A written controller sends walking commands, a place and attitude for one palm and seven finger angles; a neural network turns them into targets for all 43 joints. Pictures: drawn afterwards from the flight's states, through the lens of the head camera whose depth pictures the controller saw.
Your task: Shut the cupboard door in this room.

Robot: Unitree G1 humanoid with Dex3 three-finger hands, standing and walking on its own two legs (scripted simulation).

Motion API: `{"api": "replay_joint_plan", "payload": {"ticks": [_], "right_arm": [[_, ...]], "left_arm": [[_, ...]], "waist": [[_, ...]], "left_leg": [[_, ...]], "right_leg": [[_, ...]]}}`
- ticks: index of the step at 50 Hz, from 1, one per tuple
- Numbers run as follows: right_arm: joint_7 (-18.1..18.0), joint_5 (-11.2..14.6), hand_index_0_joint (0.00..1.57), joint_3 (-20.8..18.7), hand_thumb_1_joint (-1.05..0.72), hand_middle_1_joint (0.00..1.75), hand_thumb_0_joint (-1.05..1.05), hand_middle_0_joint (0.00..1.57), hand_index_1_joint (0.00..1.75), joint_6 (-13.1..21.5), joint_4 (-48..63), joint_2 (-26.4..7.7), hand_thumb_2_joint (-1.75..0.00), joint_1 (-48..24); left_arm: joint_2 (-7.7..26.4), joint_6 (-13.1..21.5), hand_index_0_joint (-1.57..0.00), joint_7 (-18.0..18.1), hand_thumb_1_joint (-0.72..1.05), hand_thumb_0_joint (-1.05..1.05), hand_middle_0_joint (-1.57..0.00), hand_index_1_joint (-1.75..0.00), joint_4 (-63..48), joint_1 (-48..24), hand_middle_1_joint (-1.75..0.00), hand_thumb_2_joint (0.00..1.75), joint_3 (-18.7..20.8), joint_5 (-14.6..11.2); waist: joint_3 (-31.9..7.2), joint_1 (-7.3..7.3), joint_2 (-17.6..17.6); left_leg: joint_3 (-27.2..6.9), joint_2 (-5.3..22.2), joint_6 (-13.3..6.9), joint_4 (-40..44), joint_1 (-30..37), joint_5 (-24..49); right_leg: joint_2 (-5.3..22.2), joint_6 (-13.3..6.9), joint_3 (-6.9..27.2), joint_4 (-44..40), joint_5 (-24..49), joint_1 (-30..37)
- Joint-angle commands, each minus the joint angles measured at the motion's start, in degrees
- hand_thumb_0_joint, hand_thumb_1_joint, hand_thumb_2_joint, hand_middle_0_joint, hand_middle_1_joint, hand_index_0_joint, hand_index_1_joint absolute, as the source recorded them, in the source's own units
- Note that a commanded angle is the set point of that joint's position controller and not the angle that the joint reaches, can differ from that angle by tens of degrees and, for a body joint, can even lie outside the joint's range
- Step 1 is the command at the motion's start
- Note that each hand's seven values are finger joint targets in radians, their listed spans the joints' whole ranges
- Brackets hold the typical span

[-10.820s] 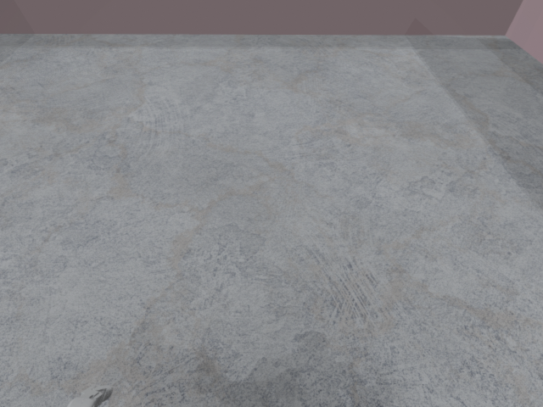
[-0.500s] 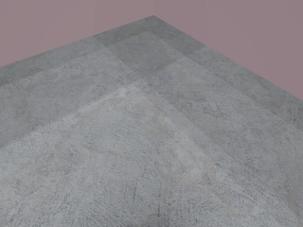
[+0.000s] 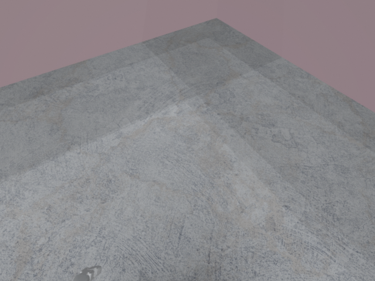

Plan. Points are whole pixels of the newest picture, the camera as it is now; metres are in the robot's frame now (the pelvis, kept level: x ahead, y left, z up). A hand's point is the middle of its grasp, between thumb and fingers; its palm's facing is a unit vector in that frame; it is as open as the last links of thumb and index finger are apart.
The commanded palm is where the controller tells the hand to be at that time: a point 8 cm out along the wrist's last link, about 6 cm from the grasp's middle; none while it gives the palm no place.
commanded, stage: turn or walk to find it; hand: left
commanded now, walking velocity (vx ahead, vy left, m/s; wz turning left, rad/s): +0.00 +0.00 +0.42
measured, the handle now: out of the picture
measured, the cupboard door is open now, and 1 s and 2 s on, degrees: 89 89 89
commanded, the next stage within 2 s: none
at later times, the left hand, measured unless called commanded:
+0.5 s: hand out of the picture -0.05 +0.18 -0.16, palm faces +0.29 -0.92 -0.26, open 7.3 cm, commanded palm none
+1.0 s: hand out of the picture -0.05 +0.22 -0.15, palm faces +0.42 -0.87 -0.26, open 7.3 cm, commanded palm none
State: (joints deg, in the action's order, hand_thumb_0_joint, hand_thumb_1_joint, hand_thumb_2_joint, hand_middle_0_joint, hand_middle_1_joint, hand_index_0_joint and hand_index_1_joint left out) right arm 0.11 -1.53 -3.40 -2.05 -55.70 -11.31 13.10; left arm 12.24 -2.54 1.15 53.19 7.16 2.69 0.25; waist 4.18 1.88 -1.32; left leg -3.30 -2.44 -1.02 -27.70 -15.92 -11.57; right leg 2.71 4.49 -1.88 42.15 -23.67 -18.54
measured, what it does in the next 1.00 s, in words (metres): steps on the spot, turning left: right foot, then left foot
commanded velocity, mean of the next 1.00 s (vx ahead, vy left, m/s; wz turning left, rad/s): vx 0.00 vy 0.00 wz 0.42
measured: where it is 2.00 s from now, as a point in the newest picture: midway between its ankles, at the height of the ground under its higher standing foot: outside the picture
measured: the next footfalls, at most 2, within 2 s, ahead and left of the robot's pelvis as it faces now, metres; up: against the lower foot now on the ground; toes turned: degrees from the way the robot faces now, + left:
right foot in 0.04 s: +0.03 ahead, -0.12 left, +0.00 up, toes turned -2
left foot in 0.56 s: -0.05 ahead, +0.12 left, +0.00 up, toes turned +21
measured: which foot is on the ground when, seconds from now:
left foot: down 0.00-0.06, up 0.08-0.54, down 0.56-1.00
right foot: up 0.00-0.02, down 0.04-0.58, up 0.60-1.00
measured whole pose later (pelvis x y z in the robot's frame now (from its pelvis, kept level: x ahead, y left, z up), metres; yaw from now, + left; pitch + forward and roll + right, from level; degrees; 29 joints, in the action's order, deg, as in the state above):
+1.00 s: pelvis -0.06 -0.01 +0.00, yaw +24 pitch -1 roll +0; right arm 0.2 -1.5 -3.0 -1.8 -55.2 -10.9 12.3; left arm 12.9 -2.9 1.1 53.7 7.7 2.8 0.3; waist 4.1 1.3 -0.7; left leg -2.7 -1.9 -1.2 -27.0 -14.5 -11.6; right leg 3.5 4.9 -1.8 47.0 -24.8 -20.7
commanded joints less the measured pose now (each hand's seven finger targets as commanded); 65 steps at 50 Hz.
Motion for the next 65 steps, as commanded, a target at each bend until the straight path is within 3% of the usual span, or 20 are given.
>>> {"api": "replay_joint_plan", "payload": {"ticks": [1, 3, 4, 7, 10, 23, 26, 27, 29, 30, 33, 36, 45, 51, 52, 54, 55, 57, 59, 65], "right_arm": [[-0.52, 0.68, 0.20, -2.52, -0.90, 0.30, 0.00, 0.20, 0.30, 0.87, 4.29, -9.54, -0.90, -1.05], [-0.25, 0.94, 0.20, -1.93, -0.90, 0.30, 0.00, 0.20, 0.30, 0.84, 6.50, -5.26, -0.90, -1.86], [-0.19, 0.51, 0.20, -2.76, -0.90, 0.30, 0.00, 0.20, 0.30, 0.05, 6.38, -7.48, -0.90, -2.34], [0.53, -0.01, 0.20, -3.08, -0.90, 0.30, 0.00, 0.20, 0.30, -1.55, 2.17, -6.75, -0.90, 1.64], [0.83, 0.11, 0.20, -2.69, -0.90, 0.30, 0.00, 0.20, 0.30, -1.47, 0.90, -5.61, -0.90, 3.69], [0.40, 1.14, 0.20, -0.65, -0.90, 0.30, 0.00, 0.20, 0.30, -0.22, 3.52, -4.79, -0.90, -5.97], [0.29, 1.15, 0.20, -0.62, -0.90, 0.30, 0.00, 0.20, 0.30, 0.62, 2.71, -5.45, -0.90, -1.49], [0.37, 1.02, 0.20, -1.06, -0.90, 0.30, 0.00, 0.20, 0.30, 1.07, 2.20, -7.26, -0.90, 0.26], [-0.18, 0.66, 0.20, -2.90, -0.90, 0.30, 0.00, 0.20, 0.30, 1.24, 2.13, -16.41, -0.90, 4.05], [-0.28, 0.37, 0.20, -2.89, -0.90, 0.30, 0.00, 0.20, 0.30, 0.78, 1.86, -16.49, -0.90, 3.90], [-1.30, 0.30, 0.20, -1.47, -0.90, 0.30, 0.00, 0.20, 0.30, 1.06, 3.35, -12.23, -0.90, -3.25], [-1.25, 0.70, 0.20, -1.22, -0.90, 0.30, 0.00, 0.20, 0.30, 1.76, 3.78, -11.37, -0.90, -3.46], [-0.95, 0.17, 0.20, -2.23, -0.90, 0.30, 0.00, 0.20, 0.30, 1.34, 3.35, -11.32, -0.90, 0.92], [-0.70, 0.22, 0.20, -2.71, -0.90, 0.30, 0.00, 0.20, 0.30, 0.83, 4.22, -11.08, -0.90, -1.16], [-0.56, 0.56, 0.20, -2.67, -0.90, 0.30, 0.00, 0.20, 0.30, 0.80, 4.45, -10.35, -0.90, -1.73], [-0.08, 1.05, 0.20, -1.81, -0.90, 0.30, 0.00, 0.20, 0.30, 0.73, 6.49, -4.13, -0.90, -1.23], [-0.21, 0.53, 0.20, -2.67, -0.90, 0.30, 0.00, 0.20, 0.30, 0.05, 6.39, -7.35, -0.90, -2.77], [0.33, 0.00, 0.20, -3.23, -0.90, 0.30, 0.00, 0.20, 0.30, -1.33, 3.46, -7.26, -0.90, 0.25], [0.79, 0.00, 0.20, -3.03, -0.90, 0.30, 0.00, 0.20, 0.30, -1.61, 1.43, -6.42, -0.90, 3.59], [0.76, 0.16, 0.20, -2.52, -0.90, 0.30, 0.00, 0.20, 0.30, -1.58, 1.30, -5.93, -0.90, 1.33]], "left_arm": [[6.53, 2.33, -0.20, 0.56, 0.90, 0.00, -0.20, -0.30, -2.28, 7.80, -0.30, 0.90, 1.70, 0.04], [14.29, 2.91, -0.20, 1.11, 0.90, 0.00, -0.20, -0.30, -2.75, 9.44, -0.30, 0.90, 3.07, 1.22], [13.48, 2.46, -0.20, 1.25, 0.90, 0.00, -0.20, -0.30, -3.60, 7.76, -0.30, 0.90, 2.76, 0.81], [8.14, 2.76, -0.20, 1.06, 0.90, 0.00, -0.20, -0.30, -5.15, -0.41, -0.30, 0.90, 1.67, 0.51], [6.61, 3.51, -0.20, 0.93, 0.90, 0.00, -0.20, -0.30, -4.40, 1.97, -0.30, 0.90, 1.32, 0.51], [10.88, 2.81, -0.20, 0.78, 0.90, 0.00, -0.20, -0.30, -0.27, 10.75, -0.30, 0.90, 2.84, 1.64], [11.49, 2.38, -0.20, 0.61, 0.90, 0.00, -0.20, -0.30, -0.06, 8.38, -0.30, 0.90, 3.03, 1.20], [10.55, 1.97, -0.20, 0.49, 0.90, 0.00, -0.20, -0.30, -0.17, 8.27, -0.30, 0.90, 2.89, 0.65], [4.85, 1.05, -0.20, 0.13, 0.90, 0.00, -0.20, -0.30, -3.28, 6.13, -0.30, 0.90, 0.99, 0.49], [6.12, 0.50, -0.20, 0.27, 0.90, 0.00, -0.20, -0.30, -3.60, 4.51, -0.30, 0.90, 1.31, 0.65], [6.92, -0.01, -0.20, -0.26, 0.90, 0.00, -0.20, -0.30, -1.39, 3.00, -0.30, 0.90, 1.99, 0.86], [6.73, 0.41, -0.20, -0.59, 0.90, 0.00, -0.20, -0.30, 0.12, 5.98, -0.30, 0.90, 1.88, 0.82], [5.33, 0.53, -0.20, 0.00, 0.90, 0.00, -0.20, -0.30, -3.32, 0.08, -0.30, 0.90, 1.25, 0.42], [5.02, 1.67, -0.20, 0.22, 0.90, 0.00, -0.20, -0.30, -2.72, 5.16, -0.30, 0.90, 1.28, -0.08], [5.86, 2.06, -0.20, 0.37, 0.90, 0.00, -0.20, -0.30, -2.15, 7.65, -0.30, 0.90, 1.54, -0.01], [14.18, 2.98, -0.20, 1.05, 0.90, 0.00, -0.20, -0.30, -2.50, 9.51, -0.30, 0.90, 3.23, 1.42], [14.10, 2.52, -0.20, 1.12, 0.90, 0.00, -0.20, -0.30, -3.35, 8.86, -0.30, 0.90, 2.77, 0.82], [10.18, 2.61, -0.20, 1.18, 0.90, 0.00, -0.20, -0.30, -5.12, 1.07, -0.30, 0.90, 2.52, 0.57], [7.34, 2.83, -0.20, 0.95, 0.90, 0.00, -0.20, -0.30, -5.48, -1.13, -0.30, 0.90, 1.42, 0.37], [7.25, 3.45, -0.20, 1.04, 0.90, 0.00, -0.20, -0.30, -3.32, 5.51, -0.30, 0.90, 1.62, 0.72]], "waist": [[-9.47, -3.67, -3.32], [-7.90, -5.21, 17.42], [-5.86, -4.55, 11.71], [0.28, -0.18, 8.74], [-1.23, -0.35, 9.87], [-5.36, -5.26, 13.55], [-7.60, -2.16, 12.11], [-8.39, -0.84, 6.73], [-7.90, 1.25, -16.11], [-6.96, 1.64, -10.58], [-1.11, -0.66, -10.13], [-4.04, -1.89, -6.79], [-4.14, 0.47, -6.86], [-7.15, -2.30, -7.25], [-8.14, -3.80, -4.95], [-7.18, -4.98, 18.99], [-5.90, -5.29, 13.43], [-0.93, -1.43, 11.48], [0.07, 0.58, 9.27], [-1.45, -2.08, 10.12]], "left_leg": [[-13.46, 9.46, -3.65, -0.03, -3.21, 12.49], [-0.09, -1.96, 2.80, -21.49, -18.75, -21.09], [-2.21, 0.40, 2.50, -30.88, -16.22, -21.14], [-1.88, 2.62, 3.17, -42.32, -16.06, -11.41], [-0.05, 3.03, 4.71, -43.09, -16.89, -7.01], [6.55, 4.30, 4.52, -16.78, -7.58, -15.85], [8.43, 3.72, 3.61, -1.54, 1.89, -5.26], [6.92, 4.99, 2.84, 5.13, 9.46, 2.88], [-16.56, 24.71, -6.57, 9.52, 16.24, 28.60], [-13.95, 26.45, -9.71, 9.16, 11.59, 23.96], [-9.36, 17.97, -6.72, 10.58, 6.31, 17.91], [-5.91, 15.33, -6.25, 9.68, 9.97, 22.05], [-13.22, 16.45, -9.13, 9.00, 9.16, 19.09], [-15.08, 12.70, -6.75, 3.85, 1.30, 18.36], [-13.75, 10.64, -4.65, 1.46, -2.65, 12.74], [-0.08, -1.99, 2.69, -19.03, -19.70, -18.62], [-2.03, 0.20, 2.34, -29.80, -16.91, -21.84], [-3.03, 1.96, 2.53, -39.79, -16.03, -14.56], [-1.15, 2.81, 3.49, -43.14, -16.00, -8.99], [0.86, 4.61, 5.68, -40.36, -16.95, -7.49]], "right_leg": [[1.57, -1.56, 1.08, -21.18, 12.95, 15.10], [24.65, -11.52, 21.96, -26.44, 20.43, 19.16], [25.89, -14.25, 18.50, -26.75, 20.16, 10.85], [16.21, -10.52, 8.41, -27.65, 11.32, 3.46], [13.40, -9.04, 2.42, -25.54, 20.35, 8.20], [18.64, -13.24, 0.44, -19.04, 35.67, 15.21], [17.23, -9.36, -3.94, -12.65, 33.29, 12.38], [15.40, -6.43, -6.33, -7.51, 27.20, 6.68], [4.36, -0.19, -6.67, 12.63, -12.97, -12.56], [5.06, -0.99, -2.95, 18.03, -12.65, -10.88], [4.69, -0.59, 0.45, 22.51, -2.11, -13.01], [3.82, 0.41, 0.17, 23.23, 2.02, -12.55], [2.05, 0.71, 0.92, 11.07, -1.91, -9.46], [-1.13, -0.73, -1.09, -10.84, 6.82, 6.59], [0.12, -0.98, -0.61, -18.08, 12.19, 12.65], [22.63, -9.54, 21.68, -27.05, 14.79, 20.82], [26.00, -13.43, 21.16, -27.84, 14.84, 10.93], [19.39, -11.41, 14.26, -30.32, 3.21, 2.80], [14.65, -8.73, 5.98, -28.15, 9.54, 2.88], [15.70, -10.26, 2.09, -26.06, 17.36, 10.04]]}}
